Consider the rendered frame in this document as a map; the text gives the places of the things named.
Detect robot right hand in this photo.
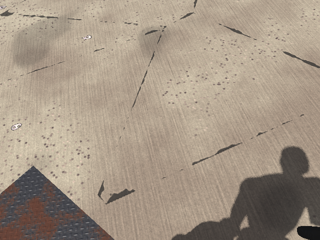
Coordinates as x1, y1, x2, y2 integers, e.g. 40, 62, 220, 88
297, 226, 320, 240

